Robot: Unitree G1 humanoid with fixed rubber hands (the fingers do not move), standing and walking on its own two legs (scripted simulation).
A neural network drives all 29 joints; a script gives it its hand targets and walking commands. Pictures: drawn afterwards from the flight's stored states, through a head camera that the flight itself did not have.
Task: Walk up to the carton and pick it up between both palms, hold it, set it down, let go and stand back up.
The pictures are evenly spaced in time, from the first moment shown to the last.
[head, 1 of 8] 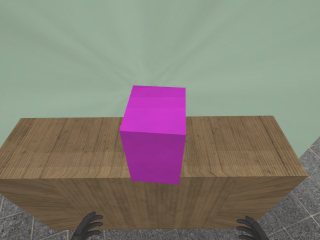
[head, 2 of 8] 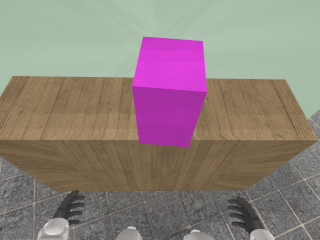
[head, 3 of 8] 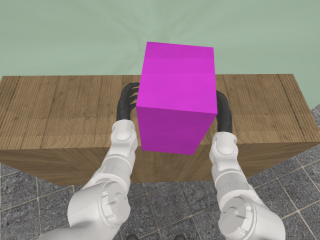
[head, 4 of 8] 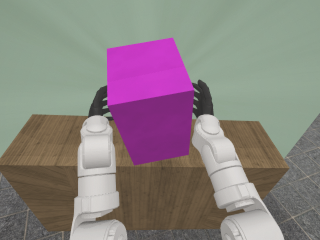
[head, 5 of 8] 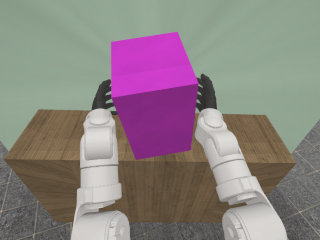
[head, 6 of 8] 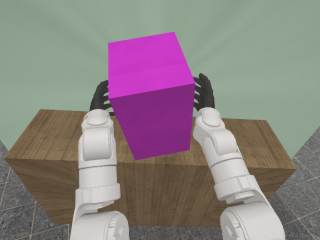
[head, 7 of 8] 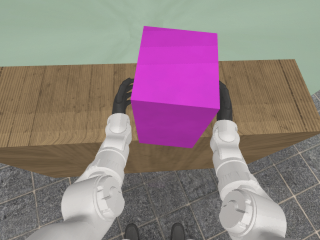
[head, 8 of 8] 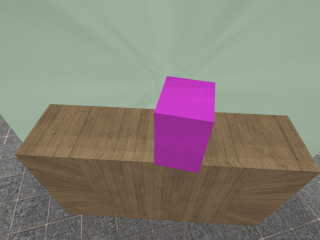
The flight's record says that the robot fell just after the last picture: no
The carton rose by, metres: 0.19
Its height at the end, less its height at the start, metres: +0.00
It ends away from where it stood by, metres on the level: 0.01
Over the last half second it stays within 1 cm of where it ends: yes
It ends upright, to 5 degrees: yes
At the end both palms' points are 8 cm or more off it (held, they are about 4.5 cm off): yes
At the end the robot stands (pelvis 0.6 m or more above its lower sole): yes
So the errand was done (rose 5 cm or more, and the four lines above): yes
